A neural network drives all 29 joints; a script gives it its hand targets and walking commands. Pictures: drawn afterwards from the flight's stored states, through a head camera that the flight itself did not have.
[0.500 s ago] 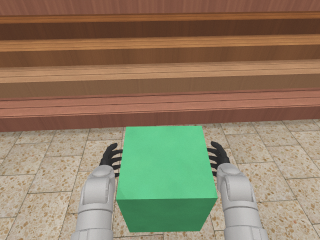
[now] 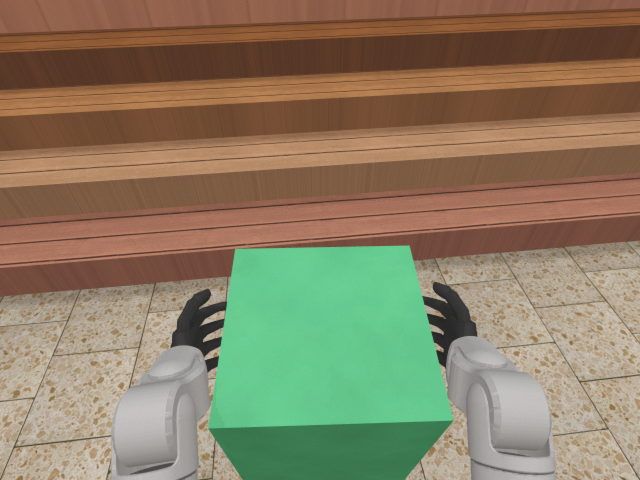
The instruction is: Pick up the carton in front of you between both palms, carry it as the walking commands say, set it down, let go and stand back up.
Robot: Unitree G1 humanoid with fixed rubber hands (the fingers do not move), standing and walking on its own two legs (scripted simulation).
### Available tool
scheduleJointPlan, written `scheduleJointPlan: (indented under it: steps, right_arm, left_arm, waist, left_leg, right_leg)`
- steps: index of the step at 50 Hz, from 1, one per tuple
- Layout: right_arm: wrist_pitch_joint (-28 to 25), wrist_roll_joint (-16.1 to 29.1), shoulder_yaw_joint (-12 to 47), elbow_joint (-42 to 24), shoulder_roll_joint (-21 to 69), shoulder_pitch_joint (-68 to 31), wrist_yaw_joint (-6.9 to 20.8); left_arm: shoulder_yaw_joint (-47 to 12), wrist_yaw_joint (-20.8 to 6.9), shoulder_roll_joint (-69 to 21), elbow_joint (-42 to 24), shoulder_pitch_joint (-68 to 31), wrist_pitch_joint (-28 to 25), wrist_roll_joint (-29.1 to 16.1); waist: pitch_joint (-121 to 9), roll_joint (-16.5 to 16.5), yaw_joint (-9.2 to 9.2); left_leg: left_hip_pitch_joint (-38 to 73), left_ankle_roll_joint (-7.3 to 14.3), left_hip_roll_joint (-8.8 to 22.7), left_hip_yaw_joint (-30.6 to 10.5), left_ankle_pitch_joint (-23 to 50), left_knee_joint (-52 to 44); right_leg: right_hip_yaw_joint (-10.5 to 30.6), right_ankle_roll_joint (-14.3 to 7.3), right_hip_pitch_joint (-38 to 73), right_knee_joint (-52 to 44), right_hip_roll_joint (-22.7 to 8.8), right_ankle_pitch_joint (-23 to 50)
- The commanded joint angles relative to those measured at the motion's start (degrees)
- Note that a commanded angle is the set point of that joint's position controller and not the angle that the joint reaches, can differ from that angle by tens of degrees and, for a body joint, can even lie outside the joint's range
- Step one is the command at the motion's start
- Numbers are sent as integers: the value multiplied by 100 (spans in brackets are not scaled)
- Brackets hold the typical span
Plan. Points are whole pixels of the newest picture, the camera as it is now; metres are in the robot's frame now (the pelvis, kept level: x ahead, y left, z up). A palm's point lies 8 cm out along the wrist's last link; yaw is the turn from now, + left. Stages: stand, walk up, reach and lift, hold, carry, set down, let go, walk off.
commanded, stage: carry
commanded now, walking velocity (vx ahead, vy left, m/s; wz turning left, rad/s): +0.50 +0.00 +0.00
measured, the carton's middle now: (324, 371) +0.26 +0.01 +0.02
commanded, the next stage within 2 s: none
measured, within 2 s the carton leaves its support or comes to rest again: neither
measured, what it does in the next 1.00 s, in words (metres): walks ahead: right foot, then left foot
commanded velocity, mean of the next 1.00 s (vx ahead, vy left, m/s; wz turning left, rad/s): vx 0.50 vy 0.00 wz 0.00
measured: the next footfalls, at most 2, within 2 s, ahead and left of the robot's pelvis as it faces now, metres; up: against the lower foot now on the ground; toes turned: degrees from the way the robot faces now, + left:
right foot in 0.22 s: +0.30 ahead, -0.13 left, +0.00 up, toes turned -12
left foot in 0.72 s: +0.63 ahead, +0.08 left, +0.00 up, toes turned +12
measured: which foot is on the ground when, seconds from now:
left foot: down 0.00-0.26, up 0.28-0.70, down 0.72-1.00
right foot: up 0.00-0.20, down 0.22-0.72, up 0.74-1.00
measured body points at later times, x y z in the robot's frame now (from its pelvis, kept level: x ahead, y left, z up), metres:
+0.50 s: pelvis +0.29 -0.06 +0.01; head +0.30 -0.07 +0.46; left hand +0.53 +0.11 +0.09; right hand +0.56 -0.19 +0.08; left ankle +0.33 +0.10 -0.67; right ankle +0.26 -0.12 -0.74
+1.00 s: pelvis +0.61 +0.01 +0.01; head +0.64 +0.02 +0.45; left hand +0.93 +0.15 +0.13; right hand +0.91 -0.16 +0.14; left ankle +0.59 +0.07 -0.74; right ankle +0.66 -0.13 -0.67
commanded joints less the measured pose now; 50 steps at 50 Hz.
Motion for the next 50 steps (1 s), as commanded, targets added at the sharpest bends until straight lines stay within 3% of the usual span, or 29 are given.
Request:
scheduleJointPlan:
  steps: [1,4,8,9,11,12,13,14,15,17,18,21,26,32,34,35,36,37,38,39,40,41,42,44,47,50]
  right_arm:
    - [87,1938,3718,-1143,5033,-2699,776]
    - [165,2114,3848,-1304,4913,-2773,782]
    - [270,2200,3819,-1239,4615,-2594,780]
    - [299,2202,3799,-1237,4544,-2595,777]
    - [371,2158,3737,-1194,4386,-2482,766]
    - [420,2140,3689,-1170,4252,-2512,765]
    - [486,2146,3692,-1284,4195,-2591,772]
    - [520,2183,3740,-1191,4241,-2617,810]
    - [499,2194,3802,-1142,4423,-2628,856]
    - [404,2152,3810,-1014,4892,-2666,959]
    - [333,2129,3812,-983,5100,-2658,992]
    - [117,1971,3852,-1037,5345,-2618,984]
    - [22,1779,3842,-1138,5117,-2285,860]
    - [200,1942,3869,-1429,4771,-2395,850]
    - [270,2093,3862,-1692,4642,-2686,833]
    - [315,2142,3811,-1736,4559,-2745,817]
    - [361,2168,3730,-1724,4442,-2685,801]
    - [411,2158,3652,-1782,4273,-2671,788]
    - [432,2193,3613,-1674,4154,-2812,782]
    - [459,2245,3602,-1704,4176,-2809,767]
    - [469,2272,3580,-1785,4221,-3087,754]
    - [479,2282,3594,-1764,4295,-3337,743]
    - [478,2312,3618,-1754,4335,-3602,735]
    - [467,2376,3632,-1650,4269,-4105,710]
    - [487,2340,3516,-1196,3801,-4643,640]
    - [544,2220,3297,-502,3515,-4954,541]
  left_arm:
    - [-4137,-1020,-4946,-784,-2976,13,-2167]
    - [-4034,-910,-4891,-823,-2795,29,-2064]
    - [-3848,-757,-4619,-819,-2545,111,-1881]
    - [-3808,-737,-4554,-806,-2477,136,-1858]
    - [-3725,-719,-4420,-763,-2439,194,-1840]
    - [-3665,-711,-4338,-685,-2310,227,-1804]
    - [-3638,-705,-4217,-631,-2318,234,-1788]
    - [-3670,-719,-4328,-588,-2304,241,-1789]
    - [-3735,-757,-4509,-687,-2405,229,-1845]
    - [-3913,-862,-4989,-805,-2713,141,-1943]
    - [-4024,-914,-5181,-908,-2876,82,-1999]
    - [-4227,-1061,-5351,-1075,-3035,-61,-2155]
    - [-4279,-1128,-5033,-1110,-2732,-100,-2208]
    - [-4094,-1054,-4666,-1150,-2560,53,-2077]
    - [-4069,-989,-4528,-1406,-2820,113,-2132]
    - [-4051,-947,-4438,-1511,-2915,161,-2143]
    - [-4028,-897,-4315,-1602,-2968,219,-2121]
    - [-3991,-857,-4197,-1681,-3015,290,-2118]
    - [-4026,-812,-4108,-1830,-3135,365,-2144]
    - [-4042,-788,-4035,-1768,-3287,397,-2223]
    - [-4064,-772,-4117,-1758,-3565,397,-2269]
    - [-4038,-760,-4183,-1681,-3780,391,-2282]
    - [-3991,-750,-4242,-1570,-3921,382,-2279]
    - [-3927,-703,-4211,-1396,-4244,361,-2230]
    - [-3763,-553,-3829,-916,-4760,362,-2062]
    - [-3510,-413,-3576,-252,-5055,430,-1892]
  waist:
    - [-796,315,-182]
    - [-625,628,-159]
    - [-389,904,-130]
    - [-404,877,-80]
    - [-694,575,-10]
    - [-1008,151,128]
    - [-1347,-1443,174]
    - [-1168,-1536,151]
    - [-1118,-1097,126]
    - [-1124,-198,92]
    - [-1077,-109,74]
    - [-1001,-457,84]
    - [-653,-614,87]
    - [-116,-833,106]
    - [-232,-882,73]
    - [-465,-743,-11]
    - [-887,-443,-105]
    - [-1418,329,-215]
    - [-1776,1828,-168]
    - [-1572,1716,-183]
    - [-1525,1363,-179]
    - [-1555,632,-160]
    - [-1435,327,-139]
    - [-1452,396,-120]
    - [-1246,539,-232]
    - [-1023,535,-322]
  left_leg:
    - [2618,787,2068,-2475,675,-1425]
    - [1957,547,1569,-1396,805,-1527]
    - [1307,277,1346,-696,1162,-1279]
    - [1073,199,1295,-521,1220,-1008]
    - [399,-53,945,51,1819,352]
    - [-334,-251,701,180,1333,1546]
    - [-1749,-563,80,64,-288,3459]
    - [-2560,-386,21,-685,-1235,4331]
    - [-2794,-203,398,-1022,-1122,4755]
    - [-2682,-103,751,-1160,-403,4588]
    - [-2446,-141,827,-1169,-110,4204]
    - [-2228,-227,666,-819,252,3338]
    - [-2494,-294,498,-410,978,1671]
    - [-1872,-89,274,-26,1571,437]
    - [-1129,15,90,174,1390,277]
    - [-272,29,-178,431,1207,67]
    - [1000,31,-225,377,777,109]
    - [2270,274,936,-1424,-367,-189]
    - [3463,1048,2318,-3983,-810,-872]
    - [3272,1098,2316,-4231,-143,-1209]
    - [3033,1031,2144,-3508,717,-995]
    - [2715,896,1974,-2952,1122,-806]
    - [2244,781,1848,-2459,1403,-830]
    - [1826,682,1666,-1896,1097,-1004]
    - [1726,856,1601,-1521,957,-1250]
    - [1940,899,1446,-1220,1575,-1236]
  right_leg:
    - [133,13,-2397,-24,-440,284]
    - [-323,137,-1499,-1202,-184,1049]
    - [-815,82,-304,-2276,60,2068]
    - [-976,66,235,-2450,144,2243]
    - [-1274,-7,1804,-2579,390,1786]
    - [-419,-90,2829,-2726,-206,1347]
    - [2623,-762,3626,-3785,-1958,-154]
    - [3600,-1183,3629,-4291,-2301,148]
    - [3168,-1180,3437,-4179,-2258,705]
    - [2169,-942,2874,-4073,-1956,1400]
    - [1662,-772,2541,-4183,-1789,1534]
    - [794,-645,2323,-4362,-1489,1732]
    - [116,-697,2811,-4374,-1222,2833]
    - [-407,-515,2970,-4148,-1097,3760]
    - [-610,-426,2967,-3548,-1046,4573]
    - [-902,-315,2761,-2761,-875,4945]
    - [-1037,-183,2139,-1659,-633,4614]
    - [-891,21,881,-180,-433,3091]
    - [-556,183,-1013,1389,429,520]
    - [170,34,-1618,2201,325,18]
    - [350,-117,-1768,2488,63,259]
    - [448,-222,-1724,2326,-151,567]
    - [491,-247,-1592,2003,-306,826]
    - [356,-212,-1330,1414,-350,1083]
    - [143,-110,-1616,590,-358,1299]
    - [-58,-52,-1956,-346,-311,1786]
